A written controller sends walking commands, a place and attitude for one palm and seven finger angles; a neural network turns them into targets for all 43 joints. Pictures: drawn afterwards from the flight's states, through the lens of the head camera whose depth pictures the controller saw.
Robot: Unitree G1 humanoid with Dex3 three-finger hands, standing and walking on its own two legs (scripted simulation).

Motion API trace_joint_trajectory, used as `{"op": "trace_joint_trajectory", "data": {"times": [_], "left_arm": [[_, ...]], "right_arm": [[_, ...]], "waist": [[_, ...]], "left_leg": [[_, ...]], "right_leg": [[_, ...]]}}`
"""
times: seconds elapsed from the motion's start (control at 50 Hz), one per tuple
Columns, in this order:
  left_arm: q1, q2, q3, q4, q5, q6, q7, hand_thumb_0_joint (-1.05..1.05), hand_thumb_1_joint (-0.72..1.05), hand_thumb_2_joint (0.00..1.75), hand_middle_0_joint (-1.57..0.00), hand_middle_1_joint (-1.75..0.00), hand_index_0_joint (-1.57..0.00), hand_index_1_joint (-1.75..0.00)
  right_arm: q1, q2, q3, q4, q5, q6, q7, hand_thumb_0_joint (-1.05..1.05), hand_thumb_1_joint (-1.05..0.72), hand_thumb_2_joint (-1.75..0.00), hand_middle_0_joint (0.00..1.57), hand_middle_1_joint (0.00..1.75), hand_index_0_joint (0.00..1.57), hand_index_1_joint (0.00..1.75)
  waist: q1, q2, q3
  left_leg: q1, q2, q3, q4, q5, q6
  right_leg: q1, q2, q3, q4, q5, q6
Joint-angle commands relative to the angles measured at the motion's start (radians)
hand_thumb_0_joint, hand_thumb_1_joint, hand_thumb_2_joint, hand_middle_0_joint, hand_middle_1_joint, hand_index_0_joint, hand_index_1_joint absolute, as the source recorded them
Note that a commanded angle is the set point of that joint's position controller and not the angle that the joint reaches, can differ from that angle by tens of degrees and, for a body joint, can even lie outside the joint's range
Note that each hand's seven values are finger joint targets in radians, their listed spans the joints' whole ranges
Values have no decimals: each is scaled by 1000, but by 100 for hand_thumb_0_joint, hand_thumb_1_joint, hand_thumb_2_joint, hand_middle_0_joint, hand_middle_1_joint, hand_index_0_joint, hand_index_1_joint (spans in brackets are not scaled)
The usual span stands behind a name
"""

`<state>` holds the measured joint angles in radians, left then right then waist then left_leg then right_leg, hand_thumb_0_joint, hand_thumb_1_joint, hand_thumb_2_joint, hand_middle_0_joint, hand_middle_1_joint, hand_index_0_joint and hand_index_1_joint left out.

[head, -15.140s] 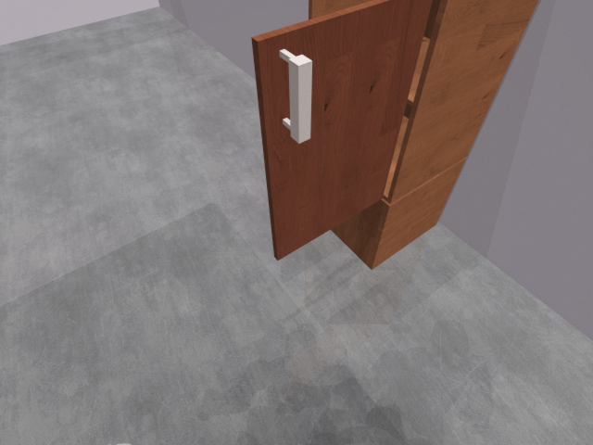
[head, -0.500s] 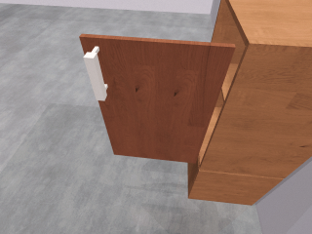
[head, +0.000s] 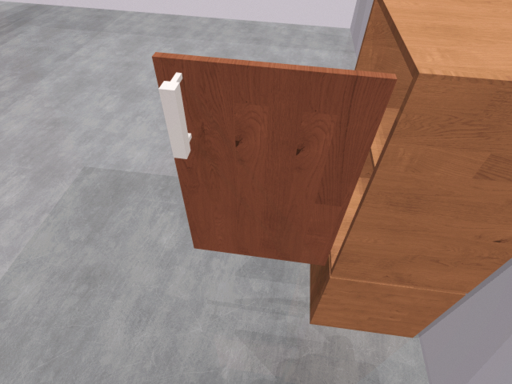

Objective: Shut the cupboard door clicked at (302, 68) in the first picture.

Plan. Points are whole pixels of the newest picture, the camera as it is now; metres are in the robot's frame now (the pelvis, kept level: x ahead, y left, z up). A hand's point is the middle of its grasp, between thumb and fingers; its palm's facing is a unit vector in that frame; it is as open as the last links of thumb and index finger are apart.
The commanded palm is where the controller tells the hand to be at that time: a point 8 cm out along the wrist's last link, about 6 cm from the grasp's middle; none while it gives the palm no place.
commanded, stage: come to a stop and stand still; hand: left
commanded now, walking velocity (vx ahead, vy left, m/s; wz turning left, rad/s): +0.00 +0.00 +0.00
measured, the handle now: (180, 116) +0.52 +0.18 +0.15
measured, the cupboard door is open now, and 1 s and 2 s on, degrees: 89 89 89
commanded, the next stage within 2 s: look again from close up in 0.12 s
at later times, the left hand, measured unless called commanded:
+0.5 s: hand out of the picture +0.00 +0.16 -0.18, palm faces +0.01 -0.99 -0.15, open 7.4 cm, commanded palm none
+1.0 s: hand out of the picture -0.01 +0.16 -0.18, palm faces +0.00 -0.99 -0.14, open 7.4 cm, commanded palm none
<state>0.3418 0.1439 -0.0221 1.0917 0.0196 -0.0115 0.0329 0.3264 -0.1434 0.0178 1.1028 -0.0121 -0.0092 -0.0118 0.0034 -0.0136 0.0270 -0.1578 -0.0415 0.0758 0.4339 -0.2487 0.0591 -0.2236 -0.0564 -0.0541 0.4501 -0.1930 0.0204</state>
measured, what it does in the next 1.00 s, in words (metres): stands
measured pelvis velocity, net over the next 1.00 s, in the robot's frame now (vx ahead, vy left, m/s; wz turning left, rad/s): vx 0.02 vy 0.01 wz -0.04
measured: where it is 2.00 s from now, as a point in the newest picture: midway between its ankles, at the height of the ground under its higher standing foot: outside the picture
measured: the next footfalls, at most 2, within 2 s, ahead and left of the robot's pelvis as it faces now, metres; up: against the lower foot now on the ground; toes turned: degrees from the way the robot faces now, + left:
none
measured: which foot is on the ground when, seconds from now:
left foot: down 0.00-1.00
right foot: down 0.00-1.00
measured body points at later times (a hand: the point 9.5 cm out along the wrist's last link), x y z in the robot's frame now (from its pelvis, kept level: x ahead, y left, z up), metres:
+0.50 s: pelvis +0.01 +0.00 +0.00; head +0.01 +0.01 +0.45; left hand +0.00 +0.21 -0.16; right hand +0.00 -0.21 -0.16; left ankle +0.00 +0.08 -0.74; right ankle +0.03 -0.13 -0.74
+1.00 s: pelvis +0.02 +0.01 +0.00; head +0.03 +0.02 +0.45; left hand +0.00 +0.21 -0.17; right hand -0.01 -0.20 -0.16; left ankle +0.00 +0.08 -0.74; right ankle +0.03 -0.13 -0.74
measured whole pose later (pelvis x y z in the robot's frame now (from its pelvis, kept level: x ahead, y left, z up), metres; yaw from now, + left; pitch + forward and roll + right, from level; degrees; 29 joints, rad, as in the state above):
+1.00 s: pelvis +0.02 +0.01 +0.00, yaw -2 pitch -2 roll +0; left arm 0.37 0.12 0.00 1.10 0.03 0.00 0.02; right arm 0.33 -0.12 0.00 1.14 -0.02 0.00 -0.02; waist 0.02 -0.02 0.03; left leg -0.12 -0.04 0.12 0.45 -0.31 0.07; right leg -0.22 -0.05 -0.01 0.51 -0.26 0.00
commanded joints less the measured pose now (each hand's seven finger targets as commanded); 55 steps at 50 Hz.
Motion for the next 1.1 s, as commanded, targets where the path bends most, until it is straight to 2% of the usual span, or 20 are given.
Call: {"op": "trace_joint_trajectory", "data": {"times": [0.0, 0.04, 0.08, 0.22, 0.28, 0.36, 0.4, 0.5, 0.78, 0.82, 0.88, 0.92, 0.94, 1.0, 1.02, 1.04, 1.08], "left_arm": [[54, 84, 18, -26, -6, -16, 11, 0, 90, 90, -20, -30, -20, -30], [60, 81, 18, -18, -6, -16, 11, 0, 90, 90, -20, -30, -20, -30], [61, 79, 16, -12, -6, -17, 12, 0, 90, 90, -20, -30, -20, -30], [63, 65, 14, -3, -6, -15, 14, 0, 90, 90, -20, -30, -20, -30], [64, 64, 15, -3, -6, -16, 14, 0, 90, 90, -20, -30, -20, -30], [57, 63, 17, -5, -6, -15, 15, 0, 90, 90, -20, -30, -20, -30], [57, 64, 17, -4, -6, -15, 15, 0, 90, 90, -20, -30, -20, -30], [59, 64, 17, -7, -6, -15, 15, 0, 90, 90, -20, -30, -20, -30], [63, 63, 18, -10, -6, -13, 14, 0, 90, 90, -20, -30, -20, -30], [71, 55, 22, -5, -2, -10, 11, 0, 90, 90, -20, -30, -20, -30], [70, 52, 32, -20, 7, 1, 0, 0, 90, 90, -20, -30, -20, -30], [86, 39, 36, -25, 12, 0, -5, 0, 90, 90, -20, -30, -20, -30], [99, 40, 38, -26, 12, -2, -8, 0, 90, 90, -20, -30, -20, -30], [126, 43, 43, -23, 8, -15, -8, 0, 90, 90, -20, -30, -20, -30], [134, 44, 43, -21, 6, -18, -5, 0, 90, 90, -20, -30, -20, -30], [137, 46, 44, -20, 3, -19, -2, 0, 90, 90, -20, -30, -20, -30], [142, 48, 41, -9, -2, -22, 7, 0, 90, 90, -20, -30, -20, -30]], "right_arm": [[47, -97, -21, -27, 5, -25, -10, 0, -90, -90, 20, 30, 20, 30], [48, -89, -20, -15, 7, -27, -12, 0, -90, -90, 20, 30, 20, 30], [44, -89, -19, -9, 8, -28, -13, 0, -90, -90, 20, 30, 20, 30], [41, -80, -19, 9, 8, -27, -15, 0, -90, -90, 20, 30, 20, 30], [36, -78, -20, 10, 8, -27, -16, 0, -90, -90, 20, 30, 20, 30], [34, -77, -19, 17, 8, -30, -18, 0, -90, -90, 20, 30, 20, 30], [35, -77, -19, 17, 8, -30, -18, 0, -90, -90, 20, 30, 20, 30], [31, -75, -20, 20, 8, -28, -17, 0, -90, -90, 20, 30, 20, 30], [33, -74, -21, 21, 8, -26, -17, 0, -90, -90, 20, 30, 20, 30], [53, -80, -23, 29, 3, -21, -17, 0, -90, -90, 20, 30, 20, 30], [52, -105, -35, 19, -1, -9, -15, 0, -90, -90, 20, 30, 20, 30], [48, -112, -41, 6, -3, -7, -13, 0, -90, -90, 20, 30, 20, 30], [49, -106, -41, 4, -2, -7, -12, 0, -90, -90, 20, 30, 20, 30], [50, -93, -36, -4, -1, -20, -11, 0, -90, -90, 20, 30, 20, 30], [54, -78, -32, -4, 1, -24, -12, 0, -90, -90, 20, 30, 20, 30], [59, -63, -27, -5, 3, -26, -15, 0, -90, -90, 20, 30, 20, 30], [82, -54, -19, 6, 4, -36, -24, 0, -90, -90, 20, 30, 20, 30]], "waist": [[-4, 7, 57], [0, 20, 49], [0, 0, 54], [1, 27, 74], [1, -4, 65], [2, 18, 63], [3, 9, 60], [2, -6, 69], [2, 17, 79], [-2, 14, 65], [2, 59, 132], [10, 66, 168], [15, 43, 169], [19, -7, 170], [18, -35, 163], [14, -63, 161], [2, -56, 85]], "left_leg": [[-113, 133, -144, -140, -21, -21], [-103, 137, -140, -140, 11, -19], [-96, 134, -133, -127, 36, -21], [-90, 138, -130, -142, 30, -22], [-79, 137, -126, -133, 58, -21], [-72, 140, -125, -133, 105, -21], [-67, 141, -124, -133, 113, -21], [-63, 139, -124, -139, 97, -21], [-70, 140, -127, -157, 59, -22], [-53, 142, -124, -163, -60, -19], [-111, 170, -160, -212, -317, 3], [-146, 186, -174, -227, -384, 17], [-155, 186, -173, -219, -382, 24], [-155, 152, -137, -138, -281, 21], [-149, 136, -113, -103, -207, 14], [-141, 120, -87, -70, -104, 8], [-66, 116, -59, -20, 131, -7]], "right_leg": [[33, -62, 92, -71, 3, -55], [45, -60, 87, -67, 33, -55], [43, -64, 90, -68, 48, -53], [32, -59, 91, -70, 47, -50], [38, -61, 93, -71, 68, -49], [50, -62, 87, -65, 95, -48], [56, -64, 86, -66, 100, -47], [49, -65, 89, -77, 90, -48], [47, -63, 87, -83, 68, -45], [42, -50, 83, -66, -13, -52], [-24, -14, 59, -9, -165, -63], [-43, 3, 53, 21, -186, -69], [-35, 5, 58, 21, -184, -74], [-24, -20, 121, -1, -168, -97], [-16, -37, 144, -14, -127, -103], [-5, -45, 159, -17, -46, -105], [34, -60, 147, 33, 227, -99]]}}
